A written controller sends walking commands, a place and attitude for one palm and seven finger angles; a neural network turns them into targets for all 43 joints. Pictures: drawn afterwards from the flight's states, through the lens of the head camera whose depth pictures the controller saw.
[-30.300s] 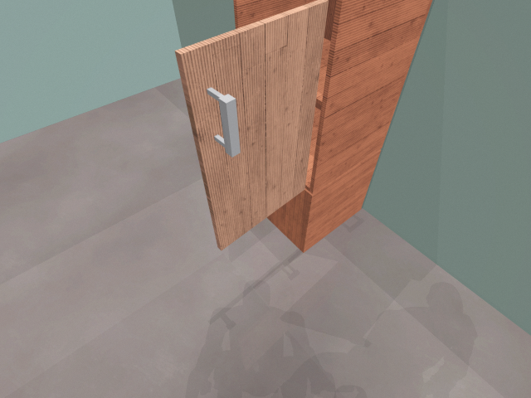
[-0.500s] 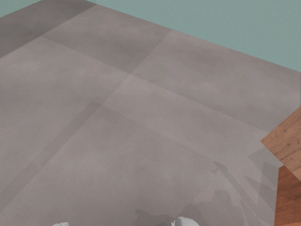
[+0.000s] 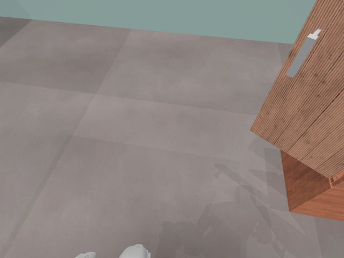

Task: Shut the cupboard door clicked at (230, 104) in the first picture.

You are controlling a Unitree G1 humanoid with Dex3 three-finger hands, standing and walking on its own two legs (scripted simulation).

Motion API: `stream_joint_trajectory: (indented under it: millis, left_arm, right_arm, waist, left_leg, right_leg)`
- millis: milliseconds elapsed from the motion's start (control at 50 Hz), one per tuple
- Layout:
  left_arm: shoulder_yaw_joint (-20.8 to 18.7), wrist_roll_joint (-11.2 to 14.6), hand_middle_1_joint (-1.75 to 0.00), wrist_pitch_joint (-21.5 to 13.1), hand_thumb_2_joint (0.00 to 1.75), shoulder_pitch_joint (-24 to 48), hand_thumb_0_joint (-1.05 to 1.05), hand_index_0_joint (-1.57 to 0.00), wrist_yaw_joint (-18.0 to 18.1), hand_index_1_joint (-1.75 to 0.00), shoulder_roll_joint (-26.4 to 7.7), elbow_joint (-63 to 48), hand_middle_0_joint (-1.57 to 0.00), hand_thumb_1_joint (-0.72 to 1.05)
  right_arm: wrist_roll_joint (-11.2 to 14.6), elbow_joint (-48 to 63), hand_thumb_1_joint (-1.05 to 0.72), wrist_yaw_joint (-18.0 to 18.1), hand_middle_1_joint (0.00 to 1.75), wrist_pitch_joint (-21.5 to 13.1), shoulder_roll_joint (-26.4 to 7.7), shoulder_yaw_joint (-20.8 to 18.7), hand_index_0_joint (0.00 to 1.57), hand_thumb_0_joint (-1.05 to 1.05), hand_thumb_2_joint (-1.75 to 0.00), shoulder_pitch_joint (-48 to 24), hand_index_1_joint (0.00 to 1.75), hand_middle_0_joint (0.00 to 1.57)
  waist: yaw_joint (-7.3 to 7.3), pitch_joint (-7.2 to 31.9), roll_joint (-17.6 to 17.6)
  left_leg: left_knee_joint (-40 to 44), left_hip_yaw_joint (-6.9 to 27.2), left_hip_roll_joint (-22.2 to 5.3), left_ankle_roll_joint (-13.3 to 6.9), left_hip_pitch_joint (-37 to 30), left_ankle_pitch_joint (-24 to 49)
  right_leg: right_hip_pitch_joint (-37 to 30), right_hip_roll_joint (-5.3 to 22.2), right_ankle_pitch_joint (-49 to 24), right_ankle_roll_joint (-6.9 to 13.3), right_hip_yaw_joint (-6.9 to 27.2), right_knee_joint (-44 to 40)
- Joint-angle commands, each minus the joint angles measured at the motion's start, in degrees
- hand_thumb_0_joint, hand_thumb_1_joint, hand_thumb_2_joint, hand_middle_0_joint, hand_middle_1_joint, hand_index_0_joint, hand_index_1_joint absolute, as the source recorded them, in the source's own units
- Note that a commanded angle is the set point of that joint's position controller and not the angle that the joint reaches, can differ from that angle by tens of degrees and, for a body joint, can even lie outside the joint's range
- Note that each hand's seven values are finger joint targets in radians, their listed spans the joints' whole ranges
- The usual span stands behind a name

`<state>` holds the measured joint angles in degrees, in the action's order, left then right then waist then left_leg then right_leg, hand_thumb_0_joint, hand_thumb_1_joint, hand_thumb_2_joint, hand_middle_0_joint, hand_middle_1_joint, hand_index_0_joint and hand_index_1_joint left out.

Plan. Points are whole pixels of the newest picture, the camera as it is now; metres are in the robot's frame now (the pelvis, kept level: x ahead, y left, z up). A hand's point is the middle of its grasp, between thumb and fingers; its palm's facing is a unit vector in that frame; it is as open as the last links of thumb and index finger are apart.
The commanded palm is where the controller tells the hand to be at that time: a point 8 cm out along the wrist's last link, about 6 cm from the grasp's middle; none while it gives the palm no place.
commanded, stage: turn to face it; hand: left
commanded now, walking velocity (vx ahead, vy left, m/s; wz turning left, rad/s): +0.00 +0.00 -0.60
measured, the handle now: (303, 53) +0.65 -0.35 +0.11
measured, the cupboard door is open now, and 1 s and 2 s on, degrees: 58 58 58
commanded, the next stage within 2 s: take the last steps up to it in 1.02 s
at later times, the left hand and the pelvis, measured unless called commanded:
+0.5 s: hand (112, 232) +0.20 +0.18 -0.16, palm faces -0.31 -0.92 -0.25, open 7.4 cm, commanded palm none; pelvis +0.02 +0.01 -0.01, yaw -19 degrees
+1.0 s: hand (135, 229) +0.21 +0.12 -0.17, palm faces -0.46 -0.86 -0.20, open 7.4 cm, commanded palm none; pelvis +0.06 -0.01 -0.01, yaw -31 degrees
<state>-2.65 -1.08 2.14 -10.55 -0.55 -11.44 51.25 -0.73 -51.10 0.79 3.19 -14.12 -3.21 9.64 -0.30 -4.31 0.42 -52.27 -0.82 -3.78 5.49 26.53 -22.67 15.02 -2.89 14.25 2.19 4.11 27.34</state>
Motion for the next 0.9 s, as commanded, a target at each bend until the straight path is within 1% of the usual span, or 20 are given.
stream_joint_trajectory:
  millis: [0,60,80,100,120,140,160,220,380,440,480,500,520,540,560,580,620,660,800,880]
  left_arm:
    - [-4.44,-0.46,-0.30,-0.98,0.90,-0.93,0.00,-0.20,1.13,-0.30,-13.68,-3.72,-0.20,0.90]
    - [-4.14,0.27,-0.30,-0.42,0.90,2.30,0.00,-0.20,1.15,-0.30,-12.17,-4.34,-0.20,0.90]
    - [-3.55,0.76,-0.30,-0.13,0.90,1.09,0.00,-0.20,0.97,-0.30,-9.02,-5.03,-0.20,0.90]
    - [-2.96,1.07,-0.30,-0.15,0.90,-0.48,0.00,-0.20,0.35,-0.30,-6.57,-5.84,-0.20,0.90]
    - [-3.21,0.42,-0.30,-0.03,0.90,0.63,0.00,-0.20,0.30,-0.30,-8.22,-6.03,-0.20,0.90]
    - [-3.59,-0.10,-0.30,0.23,0.90,0.61,0.00,-0.20,-0.11,-0.30,-8.68,-5.47,-0.20,0.90]
    - [-3.97,-0.36,-0.30,0.42,0.90,-0.11,0.00,-0.20,-0.41,-0.30,-8.42,-4.35,-0.20,0.90]
    - [-3.58,0.08,-0.30,0.94,0.90,0.73,0.00,-0.20,-1.19,-0.30,-7.24,-4.14,-0.20,0.90]
    - [-2.64,0.04,-0.30,1.00,0.90,5.25,0.00,-0.20,-1.83,-0.30,-5.58,-5.76,-0.20,0.90]
    - [-2.67,0.08,-0.30,0.63,0.90,3.75,0.00,-0.20,-1.77,-0.30,-5.83,-5.47,-0.20,0.90]
    - [-3.10,-0.10,-0.30,-0.06,0.90,-1.29,0.00,-0.20,-1.50,-0.30,-7.75,-3.92,-0.20,0.90]
    - [-3.94,-0.53,-0.30,-0.74,0.90,-6.65,0.00,-0.20,-0.91,-0.30,-12.22,-2.41,-0.20,0.90]
    - [-5.21,-0.58,-0.30,-1.39,0.90,-10.57,0.00,-0.20,0.12,-0.30,-18.50,-1.28,-0.20,0.90]
    - [-5.06,0.44,-0.30,-1.19,0.90,-11.36,0.00,-0.20,0.89,-0.30,-19.25,-0.92,-0.20,0.90]
    - [-4.74,0.38,-0.30,-1.12,0.90,-7.32,0.00,-0.20,1.38,-0.30,-16.77,-1.85,-0.20,0.90]
    - [-4.63,0.31,-0.30,-1.01,0.90,-3.09,0.00,-0.20,1.87,-0.30,-14.66,-2.74,-0.20,0.90]
    - [-3.22,0.37,-0.30,-1.45,0.90,0.46,0.00,-0.20,1.74,-0.30,-11.77,-3.87,-0.20,0.90]
    - [-2.95,0.20,-0.30,-1.81,0.90,0.68,0.00,-0.20,1.53,-0.30,-11.44,-3.93,-0.20,0.90]
    - [-3.19,-0.25,-0.30,-1.78,0.90,-2.25,0.00,-0.20,1.31,-0.30,-11.92,-2.32,-0.20,0.90]
    - [-3.61,-0.56,-0.30,-1.66,0.90,-2.45,0.00,-0.20,1.62,-0.30,-11.89,-1.59,-0.20,0.90]
  right_arm:
    - [0.40,5.45,-0.90,0.61,0.30,-2.08,-4.43,-0.83,0.20,0.00,-0.90,-0.44,0.30,0.20]
    - [0.61,3.28,-0.90,1.19,0.30,-2.95,-5.40,-0.86,0.20,0.00,-0.90,5.89,0.30,0.20]
    - [0.18,3.15,-0.90,1.32,0.30,-3.47,-9.07,-1.40,0.20,0.00,-0.90,6.97,0.30,0.20]
    - [-0.60,3.89,-0.90,1.52,0.30,-3.61,-13.84,-2.18,0.20,0.00,-0.90,7.96,0.30,0.20]
    - [-1.02,4.39,-0.90,1.67,0.30,-3.13,-13.77,-1.83,0.20,0.00,-0.90,8.13,0.30,0.20]
    - [-1.24,4.82,-0.90,1.96,0.30,-3.30,-11.26,-1.16,0.20,0.00,-0.90,5.78,0.30,0.20]
    - [-1.28,5.11,-0.90,2.18,0.30,-3.64,-9.95,-0.82,0.20,0.00,-0.90,3.99,0.30,0.20]
    - [-1.17,5.50,-0.90,2.18,0.30,-3.53,-8.56,-0.48,0.20,0.00,-0.90,3.83,0.30,0.20]
    - [-1.09,2.90,-0.90,1.21,0.30,-2.98,-9.99,-1.91,0.20,0.00,-0.90,7.39,0.30,0.20]
    - [-1.09,2.75,-0.90,0.89,0.30,-2.87,-11.15,-2.42,0.20,0.00,-0.90,5.60,0.30,0.20]
    - [-0.60,2.95,-0.90,0.52,0.30,-2.73,-11.25,-2.57,0.20,0.00,-0.90,4.36,0.30,0.20]
    - [0.05,3.63,-0.90,0.15,0.30,-2.73,-8.98,-2.24,0.20,0.00,-0.90,4.28,0.30,0.20]
    - [0.16,6.63,-0.90,-0.01,0.30,-2.60,-4.24,-0.72,0.20,0.00,-0.90,0.72,0.30,0.20]
    - [0.16,6.89,-0.90,0.70,0.30,-1.39,-6.44,-0.63,0.20,0.00,-0.90,0.18,0.30,0.20]
    - [0.20,6.01,-0.90,0.75,0.30,-0.95,-5.93,-0.89,0.20,0.00,-0.90,0.05,0.30,0.20]
    - [0.08,5.31,-0.90,0.74,0.30,-1.14,-5.66,-0.98,0.20,0.00,-0.90,0.14,0.30,0.20]
    - [-0.34,3.54,-0.90,0.27,0.30,-1.36,-6.30,-0.97,0.20,0.00,-0.90,1.49,0.30,0.20]
    - [-0.35,2.63,-0.90,0.05,0.30,-1.04,-5.24,-0.81,0.20,0.00,-0.90,3.15,0.30,0.20]
    - [-0.20,2.83,-0.90,0.14,0.30,-1.19,-4.01,-0.55,0.20,0.00,-0.90,1.30,0.30,0.20]
    - [0.30,2.91,-0.90,0.56,0.30,-2.16,-3.31,-0.19,0.20,0.00,-0.90,0.98,0.30,0.20]
  waist:
    - [1.18,7.30,-9.96]
    - [-2.29,9.47,-7.23]
    - [-2.20,10.32,3.38]
    - [-1.91,10.88,18.41]
    - [-2.61,9.25,14.64]
    - [-1.11,7.16,9.61]
    - [0.06,6.97,11.50]
    - [-0.06,6.13,9.30]
    - [-2.30,5.42,12.43]
    - [-1.22,5.65,12.82]
    - [1.90,6.93,8.45]
    - [4.52,10.03,-2.22]
    - [6.45,9.18,-20.05]
    - [6.29,9.17,-16.34]
    - [4.28,6.06,-12.21]
    - [2.88,5.58,-13.38]
    - [0.79,5.99,-11.47]
    - [-0.26,7.18,-9.23]
    - [0.98,6.76,-7.11]
    - [1.19,7.36,-8.50]
  left_leg:
    - [9.26,0.43,1.40,-0.65,-1.68,-2.09]
    - [27.80,0.09,1.28,-1.42,-17.36,10.89]
    - [34.22,8.38,-7.25,-3.68,-24.16,13.29]
    - [35.62,20.38,-20.68,-9.88,-27.96,24.86]
    - [34.54,20.33,-24.38,-14.14,-23.26,28.40]
    - [34.59,15.91,-21.66,-14.12,-20.93,33.20]
    - [33.09,12.25,-18.97,-12.98,-21.38,39.75]
    - [30.70,2.59,-15.01,-11.91,-23.45,44.69]
    - [28.70,-4.52,-16.06,-11.89,-23.83,39.74]
    - [26.25,-5.90,-17.27,-10.95,-22.09,36.11]
    - [18.42,-8.53,-15.17,-7.31,-16.03,31.13]
    - [7.66,-11.85,-11.09,-4.01,-8.44,21.48]
    - [-7.11,-11.66,-0.79,-0.92,7.23,-13.79]
    - [-14.86,-1.81,-1.45,-1.49,7.75,-15.80]
    - [-17.66,1.25,-2.56,-1.79,9.72,-10.58]
    - [-17.67,1.37,-3.30,-1.57,10.87,-6.87]
    - [-15.61,1.51,-3.54,-0.70,7.71,-1.20]
    - [-11.75,0.50,-2.24,-0.28,4.27,0.68]
    - [-1.76,0.09,-0.20,-0.33,3.17,0.54]
    - [10.17,-0.12,0.97,-1.12,-1.75,-1.36]
  right_leg:
    - [-6.95,14.90,-25.16,9.03,17.63,-4.43]
    - [0.85,10.10,-20.54,3.61,15.81,1.66]
    - [8.69,3.44,-7.07,0.40,10.88,8.04]
    - [16.89,-2.26,18.56,-3.02,1.30,21.04]
    - [15.96,0.35,22.20,-3.28,0.27,31.72]
    - [16.64,1.58,18.40,-3.99,0.47,36.74]
    - [17.78,2.11,16.42,-4.75,0.00,39.77]
    - [17.81,3.51,12.72,-5.65,-2.65,39.92]
    - [11.20,4.04,10.10,-4.79,-8.96,21.61]
    - [6.04,3.53,8.24,-3.45,-10.10,13.63]
    - [-5.29,3.13,-3.04,-1.98,-10.07,1.41]
    - [-15.68,10.15,-12.32,0.80,-1.00,-4.61]
    - [-20.04,23.90,-34.67,7.65,19.84,-6.72]
    - [-14.85,26.98,-33.39,11.73,21.28,-8.23]
    - [-11.89,24.03,-23.83,11.50,18.29,-9.83]
    - [-11.34,21.49,-20.71,10.26,17.52,-9.78]
    - [-8.57,17.21,-23.93,8.52,10.50,-8.13]
    - [-6.82,15.47,-25.10,7.91,7.68,-7.70]
    - [-8.04,15.18,-19.40,9.23,11.85,-8.72]
    - [-8.94,15.77,-26.99,9.73,14.38,-5.34]
